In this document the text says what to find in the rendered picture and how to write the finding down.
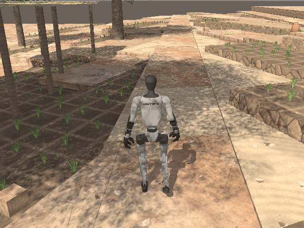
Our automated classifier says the left robot foot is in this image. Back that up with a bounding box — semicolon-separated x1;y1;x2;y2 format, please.
141;181;148;192

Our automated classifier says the robot left forearm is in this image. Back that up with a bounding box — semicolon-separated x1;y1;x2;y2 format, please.
124;116;134;138

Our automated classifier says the robot left hand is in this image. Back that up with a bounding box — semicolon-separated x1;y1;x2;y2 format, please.
123;137;134;149

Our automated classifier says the robot right forearm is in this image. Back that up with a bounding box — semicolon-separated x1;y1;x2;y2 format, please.
170;114;179;133

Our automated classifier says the robot left upper arm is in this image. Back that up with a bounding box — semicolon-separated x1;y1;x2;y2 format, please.
129;96;141;123

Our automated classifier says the robot left thigh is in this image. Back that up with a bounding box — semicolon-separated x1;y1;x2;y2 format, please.
136;133;147;164

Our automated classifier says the robot right hand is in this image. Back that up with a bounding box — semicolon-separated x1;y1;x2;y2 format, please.
169;132;180;142

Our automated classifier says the robot right upper arm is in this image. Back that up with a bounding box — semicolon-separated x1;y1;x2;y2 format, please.
161;95;174;121

